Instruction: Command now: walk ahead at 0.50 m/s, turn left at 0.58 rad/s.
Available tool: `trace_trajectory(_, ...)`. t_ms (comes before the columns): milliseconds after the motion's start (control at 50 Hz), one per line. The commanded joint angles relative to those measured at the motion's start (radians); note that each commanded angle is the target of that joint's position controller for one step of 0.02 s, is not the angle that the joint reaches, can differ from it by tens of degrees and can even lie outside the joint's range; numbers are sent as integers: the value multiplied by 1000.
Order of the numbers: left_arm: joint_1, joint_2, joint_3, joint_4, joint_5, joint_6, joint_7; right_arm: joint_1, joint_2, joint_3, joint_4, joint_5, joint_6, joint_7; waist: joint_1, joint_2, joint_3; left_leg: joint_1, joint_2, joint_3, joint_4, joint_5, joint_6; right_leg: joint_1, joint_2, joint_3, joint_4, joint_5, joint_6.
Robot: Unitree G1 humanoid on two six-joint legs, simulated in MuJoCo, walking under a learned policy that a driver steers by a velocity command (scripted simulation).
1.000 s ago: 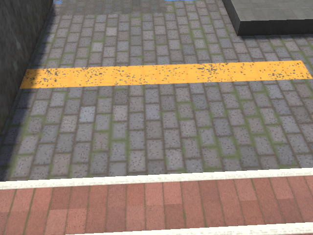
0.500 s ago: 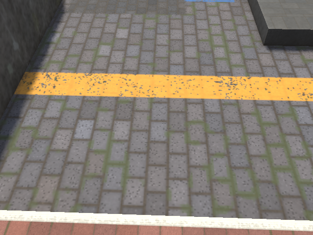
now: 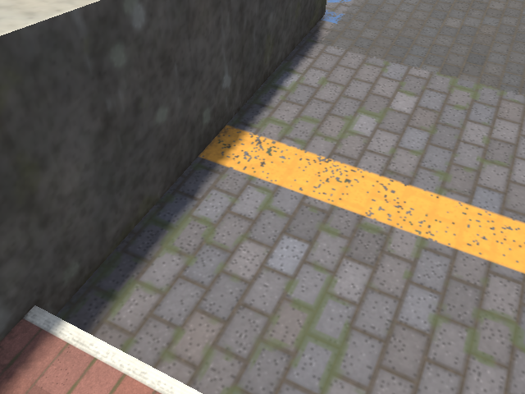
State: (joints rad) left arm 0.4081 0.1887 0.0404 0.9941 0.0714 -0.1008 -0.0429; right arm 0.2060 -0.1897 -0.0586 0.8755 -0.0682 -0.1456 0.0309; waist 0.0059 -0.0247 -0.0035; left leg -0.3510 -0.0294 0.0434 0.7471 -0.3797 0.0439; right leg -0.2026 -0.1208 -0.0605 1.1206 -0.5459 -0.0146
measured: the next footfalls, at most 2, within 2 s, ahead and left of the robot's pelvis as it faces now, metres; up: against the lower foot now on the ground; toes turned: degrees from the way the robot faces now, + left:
right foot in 0.28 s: +0.28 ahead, -0.11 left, -0.12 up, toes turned +4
left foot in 0.72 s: +0.31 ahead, +0.12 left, -0.12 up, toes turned -5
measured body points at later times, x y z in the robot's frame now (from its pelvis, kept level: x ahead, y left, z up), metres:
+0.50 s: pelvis +0.19 -0.02 -0.10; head +0.21 -0.02 +0.35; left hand +0.25 +0.22 -0.23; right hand +0.29 -0.25 -0.23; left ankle +0.17 +0.13 -0.68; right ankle +0.24 -0.11 -0.83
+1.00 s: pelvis +0.23 +0.06 -0.08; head +0.25 +0.07 +0.37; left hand +0.40 +0.28 -0.21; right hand +0.26 -0.23 -0.18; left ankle +0.27 +0.13 -0.83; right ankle +0.19 -0.09 -0.68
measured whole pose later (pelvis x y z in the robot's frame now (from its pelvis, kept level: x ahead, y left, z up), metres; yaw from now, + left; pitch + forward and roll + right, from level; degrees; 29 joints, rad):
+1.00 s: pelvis +0.23 +0.06 -0.08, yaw -16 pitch +4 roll -2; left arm 0.30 0.27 0.07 0.75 0.05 -0.06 -0.01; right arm 0.26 -0.22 -0.06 0.73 -0.04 -0.09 -0.02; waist -0.05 -0.01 -0.05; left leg -0.27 0.04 0.17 0.33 -0.14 0.07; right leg -0.76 0.06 0.09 1.40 -0.14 0.11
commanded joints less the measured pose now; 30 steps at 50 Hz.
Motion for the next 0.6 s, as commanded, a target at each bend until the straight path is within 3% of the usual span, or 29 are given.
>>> trace_trajectory(20,-340,79,28,-247,-7,-16,10,299,-63,-14,88,38,-12,9,-126,96,58,343,282,-504,-335,225,319,-596,37,131,143,5,-35)
trace_trajectory(40,-300,26,16,-247,5,-5,27,233,-42,-2,73,37,-10,20,-64,94,75,191,275,-455,-320,333,320,-514,35,127,112,2,-36)
trace_trajectory(60,-246,-13,4,-233,25,6,37,159,3,19,50,34,2,20,-7,34,84,28,237,-385,-298,352,271,-414,29,147,19,131,-48)
trace_trajectory(80,-200,-19,3,-222,37,4,42,98,7,31,10,35,2,14,24,37,63,-109,152,-295,-278,328,231,-293,65,128,-99,316,-53)
trace_trajectory(100,-149,11,13,-202,23,-7,47,35,-11,32,-29,28,-3,-2,46,57,35,-254,64,-198,-239,232,168,-142,81,132,-269,585,-44)
trace_trajectory(120,-98,31,17,-187,-5,-12,44,-30,-74,21,-68,12,2,-7,65,83,26,-414,-11,-124,-187,106,129,29,118,82,-403,785,-16)
trace_trajectory(140,-89,32,14,-179,-29,-11,38,-1,-129,6,-67,-7,9,-9,49,68,41,-493,-10,-109,-153,9,124,104,144,23,-447,922,29)
trace_trajectory(160,-130,25,5,-191,-30,-1,34,79,-123,11,-43,-18,6,-9,30,36,57,-514,21,-159,-129,-53,126,128,123,32,-458,959,66)
trace_trajectory(180,-159,26,1,-203,-17,14,38,163,-95,17,-23,-4,1,-9,16,39,96,-482,51,-219,-85,-105,131,99,96,51,-505,913,90)
trace_trajectory(220,-211,80,8,-195,4,28,29,313,-53,37,26,40,9,-12,-46,21,129,-276,119,-317,46,-112,130,-6,55,68,-710,916,88)
trace_trajectory(240,-241,97,13,-194,-1,33,21,340,-60,44,46,57,25,-8,-61,30,135,-172,162,-378,81,-33,129,-41,26,79,-822,926,63)
trace_trajectory(260,-219,116,25,-187,-21,27,17,337,-94,48,55,54,46,4,-47,27,110,-148,169,-389,143,49,109,33,33,58,-889,944,17)
trace_trajectory(280,-135,83,24,-144,-93,27,0,334,-135,-7,46,85,103,-66,-34,68,14,-121,-9,-159,362,128,110,177,48,52,-879,1152,0)
trace_trajectory(300,65,169,40,-77,-69,20,-3,399,-99,-5,28,123,117,-85,2,-134,-153,-375,-76,-42,743,-329,37,586,-141,168,-605,1836,-98)
trace_trajectory(320,100,307,70,-113,-62,5,-28,577,66,87,37,-10,101,31,4,-420,-532,-505,-50,-106,1178,-555,-111,893,-303,388,-517,1637,-446)
trace_trajectory(340,44,243,68,-140,4,9,-29,392,-40,47,2,3,110,42,69,-75,-371,-691,-48,-118,1275,-494,-128,739,-279,445,-551,1591,-414)
trace_trajectory(360,-73,271,66,-185,11,12,-37,304,-83,39,-66,27,104,34,38,-52,-271,-804,9,-134,1227,-386,-168,612,-330,528,-602,1210,-403)
trace_trajectory(380,-208,172,31,-229,2,11,-34,222,-123,25,-75,23,92,16,-9,90,-164,-715,91,-172,1003,-225,-172,318,-268,488,-676,955,-348)
trace_trajectory(400,-272,144,14,-247,-30,7,-37,187,-108,29,-84,12,82,-16,-71,45,-99,-521,130,-170,914,-193,-165,23,-202,413,-726,915,-338)
trace_trajectory(420,-264,108,3,-257,-31,5,-17,202,-73,45,-79,-5,80,-39,-84,-21,-61,-439,152,-177,888,-124,-182,-135,-168,410,-783,862,-363)
trace_trajectory(440,-215,122,11,-252,-37,-3,-1,220,-51,49,-82,-9,82,-53,-77,-62,-65,-394,142,-143,897,-93,-190,-191,-134,403,-785,867,-380)
trace_trajectory(460,-202,143,21,-272,-37,-18,12,220,-55,47,-86,-17,80,-59,-55,-6,-93,-354,128,-110,784,21,-200,-200,-89,352,-796,838,-373)
trace_trajectory(480,-192,175,32,-287,-35,-28,19,196,-65,40,-99,-4,81,-61,-40,-5,-115,-316,111,-73,768,29,-213,-213,-74,336,-777,912,-371)
trace_trajectory(500,-149,173,36,-287,-31,-33,30,153,-74,36,-119,5,82,-63,-16,7,-127,-332,115,-82,670,70,-219,-171,-74,340,-761,915,-371)
trace_trajectory(520,-109,170,37,-281,-32,-35,37,124,-71,36,-134,1,90,-66,-4,-28,-122,-368,125,-80,607,60,-222,-122,-80,361,-749,900,-365)
trace_trajectory(540,-105,161,40,-283,-50,-33,41,108,-64,40,-131,4,104,-62,3,7,-106,-343,141,-76,320,127,-221,-111,-53,338,-764,722,-331)
trace_trajectory(560,-85,178,45,-286,-59,-28,36,67,-46,44,-128,4,122,-59,18,-22,-70,-259,126,-44,183,96,-215,-158,-30,361,-793,568,-322)
trace_trajectory(600,-61,187,61,-298,-60,-24,23,8,-49,42,-138,22,142,-59,46,-31,-32,-183,83,-18,53,23,-175,-198,-36,435,-840,401,-315)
